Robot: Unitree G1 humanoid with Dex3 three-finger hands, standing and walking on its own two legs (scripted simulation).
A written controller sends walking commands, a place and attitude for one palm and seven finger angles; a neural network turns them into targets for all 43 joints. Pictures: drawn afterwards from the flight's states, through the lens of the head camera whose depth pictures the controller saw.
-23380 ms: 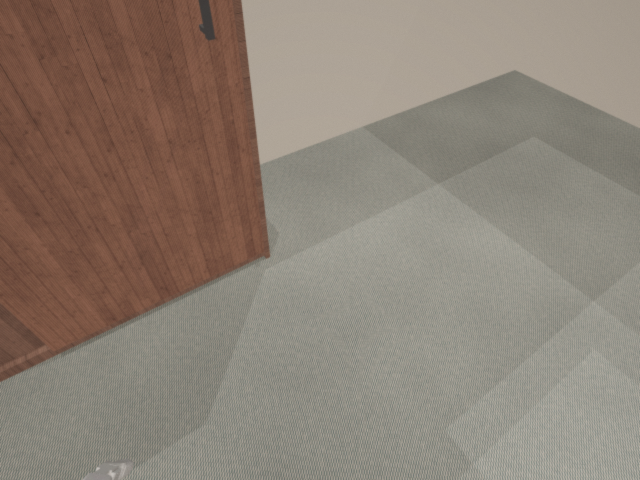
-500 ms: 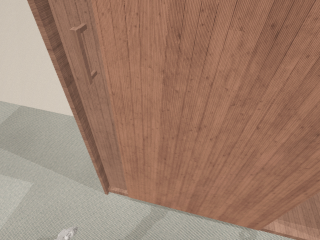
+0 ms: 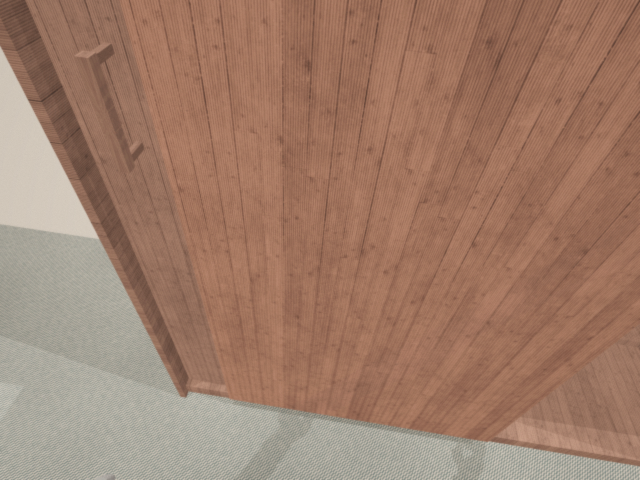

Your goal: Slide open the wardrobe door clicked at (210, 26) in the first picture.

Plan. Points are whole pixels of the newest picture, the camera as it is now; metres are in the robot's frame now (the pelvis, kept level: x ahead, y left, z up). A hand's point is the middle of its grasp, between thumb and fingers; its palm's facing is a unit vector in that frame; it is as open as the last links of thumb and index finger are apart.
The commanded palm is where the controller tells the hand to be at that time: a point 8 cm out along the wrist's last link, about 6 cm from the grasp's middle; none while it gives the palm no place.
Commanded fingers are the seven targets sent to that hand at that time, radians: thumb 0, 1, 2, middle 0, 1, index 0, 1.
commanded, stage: stop walking and hold the door there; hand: right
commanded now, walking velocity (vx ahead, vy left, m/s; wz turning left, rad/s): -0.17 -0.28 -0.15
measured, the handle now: out of the picture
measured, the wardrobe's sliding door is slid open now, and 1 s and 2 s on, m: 0.60 0.60 0.60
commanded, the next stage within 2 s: loosen the grip on the handle in 1.42 s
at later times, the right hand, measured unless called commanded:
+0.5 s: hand out of the picture +0.35 -0.40 +0.19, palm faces +0.52 +0.81 -0.27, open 6.0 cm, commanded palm +0.31 -0.41 +0.16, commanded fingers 0.00 -0.90 -0.90 0.45 1.40 0.45 1.40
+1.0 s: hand out of the picture +0.35 -0.39 +0.19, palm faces +0.33 +0.94 -0.10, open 5.7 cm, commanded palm +0.32 -0.41 +0.16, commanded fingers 0.00 -0.90 -0.90 0.45 1.40 0.45 1.40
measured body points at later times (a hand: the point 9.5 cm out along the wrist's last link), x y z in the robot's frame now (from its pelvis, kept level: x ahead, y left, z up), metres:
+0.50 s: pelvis -0.03 -0.09 +0.01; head +0.03 -0.06 +0.45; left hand +0.12 +0.16 -0.13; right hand +0.32 -0.44 +0.21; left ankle -0.06 +0.05 -0.73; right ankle +0.02 -0.25 -0.67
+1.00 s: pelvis -0.04 -0.18 -0.01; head +0.02 -0.17 +0.44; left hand +0.16 +0.00 -0.12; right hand +0.32 -0.44 +0.19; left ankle -0.02 -0.09 -0.73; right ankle -0.01 -0.31 -0.73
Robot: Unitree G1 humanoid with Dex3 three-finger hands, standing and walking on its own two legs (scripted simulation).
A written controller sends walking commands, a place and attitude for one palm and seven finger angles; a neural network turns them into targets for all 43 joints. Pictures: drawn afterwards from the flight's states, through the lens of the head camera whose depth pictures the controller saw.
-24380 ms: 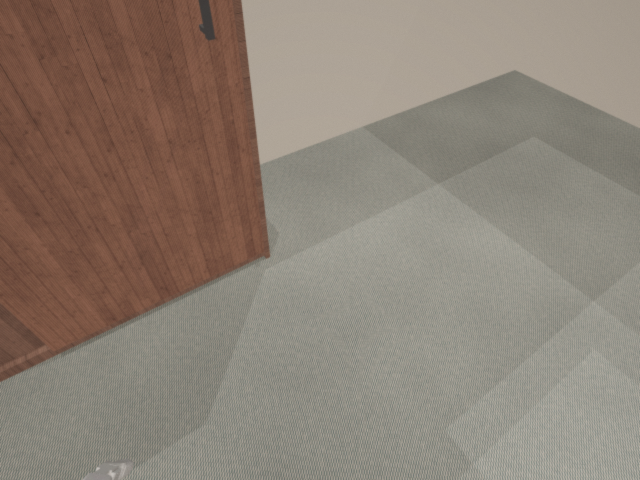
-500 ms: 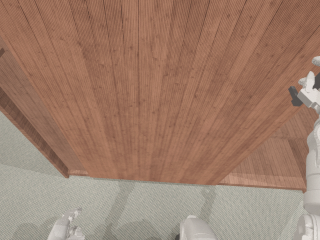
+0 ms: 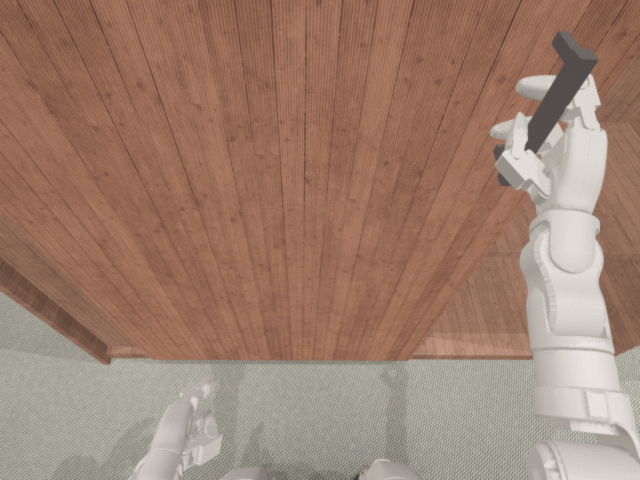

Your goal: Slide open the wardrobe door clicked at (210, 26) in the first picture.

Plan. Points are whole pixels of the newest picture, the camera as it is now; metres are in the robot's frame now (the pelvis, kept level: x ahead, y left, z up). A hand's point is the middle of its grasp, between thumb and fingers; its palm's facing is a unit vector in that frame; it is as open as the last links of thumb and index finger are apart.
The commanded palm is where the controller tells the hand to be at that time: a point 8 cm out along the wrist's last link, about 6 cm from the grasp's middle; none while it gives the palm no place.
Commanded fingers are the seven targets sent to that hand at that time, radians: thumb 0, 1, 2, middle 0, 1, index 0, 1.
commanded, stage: stop walking and hold the door there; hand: right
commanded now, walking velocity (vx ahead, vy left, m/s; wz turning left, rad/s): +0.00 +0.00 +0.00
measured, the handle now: (533, 116) +0.45 -0.20 +0.21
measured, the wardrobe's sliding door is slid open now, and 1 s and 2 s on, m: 0.60 0.60 0.60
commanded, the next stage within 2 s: loosen the grip on the handle in 0.42 s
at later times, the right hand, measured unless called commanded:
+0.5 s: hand (508, 159) +0.40 -0.17 +0.20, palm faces +0.17 +0.98 -0.10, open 5.9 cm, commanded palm +0.37 -0.22 +0.19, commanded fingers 0.00 -0.90 -0.90 0.45 1.40 0.45 1.40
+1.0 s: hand (526, 150) +0.40 -0.18 +0.21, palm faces +0.21 +0.97 -0.12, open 13.9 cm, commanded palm +0.37 -0.23 +0.20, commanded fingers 0.00 0.55 -0.20 0.25 1.15 0.25 1.15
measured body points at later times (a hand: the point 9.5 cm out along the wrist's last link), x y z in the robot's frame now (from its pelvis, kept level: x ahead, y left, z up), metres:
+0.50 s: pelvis +0.01 -0.03 +0.01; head +0.02 -0.01 +0.46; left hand +0.16 +0.21 -0.10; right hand +0.38 -0.22 +0.20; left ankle +0.01 +0.09 -0.72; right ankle +0.04 -0.13 -0.72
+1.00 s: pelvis -0.01 -0.01 +0.01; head -0.01 -0.01 +0.46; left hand +0.10 +0.26 -0.09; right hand +0.38 -0.24 +0.22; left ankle +0.01 +0.09 -0.72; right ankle +0.04 -0.13 -0.72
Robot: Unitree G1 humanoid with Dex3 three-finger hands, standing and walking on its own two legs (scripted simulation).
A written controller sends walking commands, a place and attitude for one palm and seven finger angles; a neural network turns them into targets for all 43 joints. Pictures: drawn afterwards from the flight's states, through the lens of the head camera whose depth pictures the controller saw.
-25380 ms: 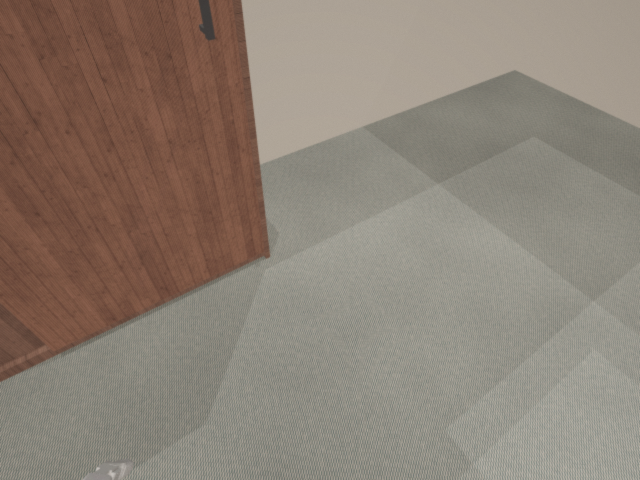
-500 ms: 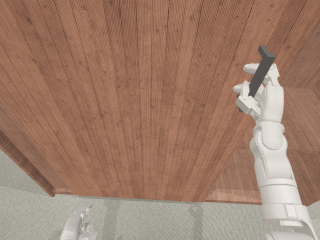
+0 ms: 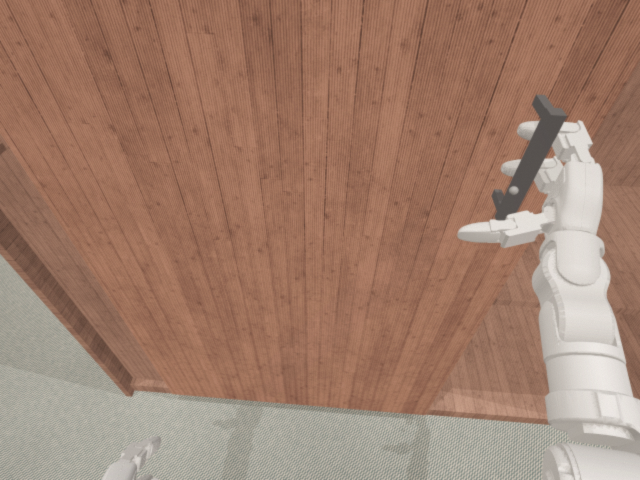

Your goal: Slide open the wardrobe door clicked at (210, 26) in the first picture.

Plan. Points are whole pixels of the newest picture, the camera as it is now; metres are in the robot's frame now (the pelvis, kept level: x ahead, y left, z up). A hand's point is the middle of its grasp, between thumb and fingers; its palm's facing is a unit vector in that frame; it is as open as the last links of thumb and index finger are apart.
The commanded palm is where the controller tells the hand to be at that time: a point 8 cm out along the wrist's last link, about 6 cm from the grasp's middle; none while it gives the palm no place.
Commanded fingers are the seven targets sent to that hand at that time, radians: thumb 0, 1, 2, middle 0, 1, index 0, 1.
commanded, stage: loosen the grip on the handle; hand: right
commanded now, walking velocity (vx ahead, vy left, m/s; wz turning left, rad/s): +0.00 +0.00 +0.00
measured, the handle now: (521, 163) +0.45 -0.20 +0.20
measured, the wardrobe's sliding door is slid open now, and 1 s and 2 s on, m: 0.60 0.60 0.60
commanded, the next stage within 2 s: slip the hand off the handle in 0.10 s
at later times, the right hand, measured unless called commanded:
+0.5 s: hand (547, 190) +0.40 -0.21 +0.21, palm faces +0.28 +0.95 -0.10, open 14.7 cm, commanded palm +0.37 -0.26 +0.19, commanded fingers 0.00 0.55 -0.20 0.25 1.15 0.25 1.15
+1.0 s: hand (581, 210) +0.37 -0.24 +0.20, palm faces +0.25 +0.96 -0.11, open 14.7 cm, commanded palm +0.32 -0.28 +0.19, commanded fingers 0.00 0.55 -0.20 0.25 1.15 0.25 1.15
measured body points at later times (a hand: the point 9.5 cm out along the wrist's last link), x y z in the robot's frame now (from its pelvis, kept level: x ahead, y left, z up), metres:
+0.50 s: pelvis +0.01 +0.00 +0.00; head +0.00 +0.01 +0.45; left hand +0.16 +0.24 -0.10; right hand +0.37 -0.26 +0.21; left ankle +0.01 +0.10 -0.74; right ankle +0.04 -0.12 -0.74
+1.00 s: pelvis +0.02 -0.01 +0.00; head +0.00 +0.00 +0.45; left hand +0.13 +0.25 -0.11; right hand +0.35 -0.29 +0.21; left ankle +0.01 +0.10 -0.74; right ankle +0.04 -0.12 -0.74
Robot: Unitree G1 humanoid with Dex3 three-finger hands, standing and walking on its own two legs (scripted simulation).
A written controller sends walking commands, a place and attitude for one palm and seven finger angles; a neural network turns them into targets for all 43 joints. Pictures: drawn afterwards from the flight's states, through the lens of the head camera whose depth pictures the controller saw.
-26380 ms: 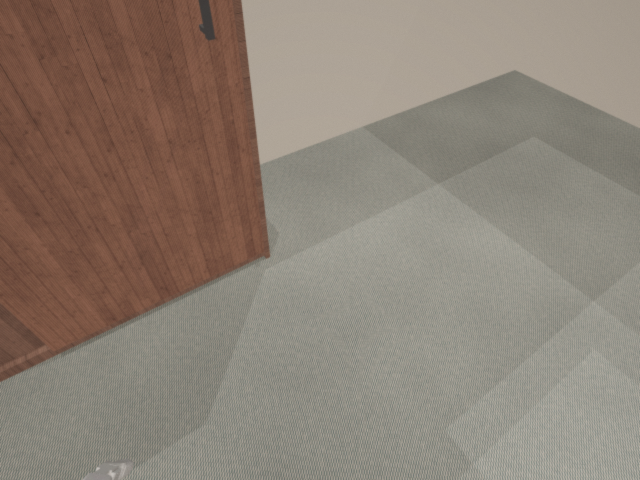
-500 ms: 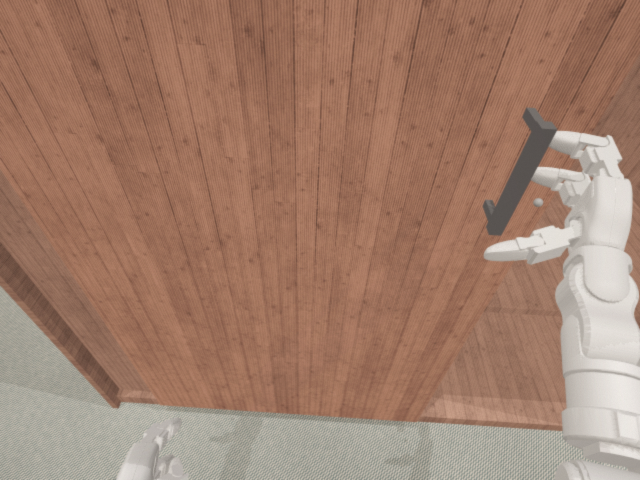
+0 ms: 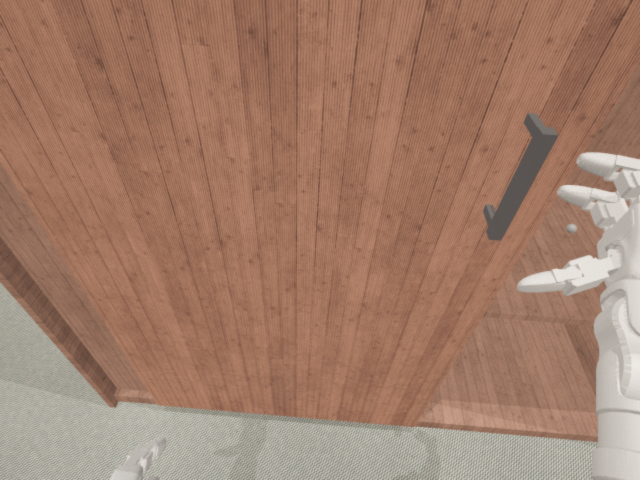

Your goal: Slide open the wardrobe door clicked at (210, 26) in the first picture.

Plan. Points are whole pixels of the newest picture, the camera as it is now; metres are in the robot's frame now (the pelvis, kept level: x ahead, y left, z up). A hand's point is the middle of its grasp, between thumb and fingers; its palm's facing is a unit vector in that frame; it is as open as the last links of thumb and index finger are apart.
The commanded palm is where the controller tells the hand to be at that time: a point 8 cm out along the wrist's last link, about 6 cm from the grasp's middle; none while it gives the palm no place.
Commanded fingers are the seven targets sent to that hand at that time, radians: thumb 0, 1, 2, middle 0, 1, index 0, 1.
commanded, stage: slip the hand off the handle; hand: right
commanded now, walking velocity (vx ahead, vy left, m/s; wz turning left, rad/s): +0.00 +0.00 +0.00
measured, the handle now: (513, 180) +0.43 -0.20 +0.20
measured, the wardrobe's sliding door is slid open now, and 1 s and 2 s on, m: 0.60 0.60 0.60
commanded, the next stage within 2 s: draw the hand back to the body in 0.50 s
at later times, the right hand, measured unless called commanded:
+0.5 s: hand (616, 305) +0.25 -0.24 +0.20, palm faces +0.30 +0.95 -0.11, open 14.7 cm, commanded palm +0.22 -0.28 +0.19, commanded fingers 0.00 0.55 -0.20 0.25 1.15 0.25 1.15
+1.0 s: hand (634, 337) +0.22 -0.25 +0.19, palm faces +0.12 +0.99 -0.04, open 14.7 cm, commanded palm +0.19 -0.29 +0.19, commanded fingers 0.00 0.55 -0.20 0.25 1.15 0.25 1.15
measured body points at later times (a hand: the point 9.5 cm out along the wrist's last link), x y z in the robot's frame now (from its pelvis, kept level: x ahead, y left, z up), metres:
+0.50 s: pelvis -0.02 +0.01 +0.00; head -0.05 +0.03 +0.45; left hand +0.20 +0.22 -0.07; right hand +0.23 -0.29 +0.21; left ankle +0.00 +0.11 -0.74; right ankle +0.02 -0.12 -0.74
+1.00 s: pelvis -0.01 +0.00 +0.00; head -0.06 +0.02 +0.45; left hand +0.20 +0.22 -0.06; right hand +0.21 -0.30 +0.19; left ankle +0.00 +0.11 -0.74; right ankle +0.02 -0.12 -0.74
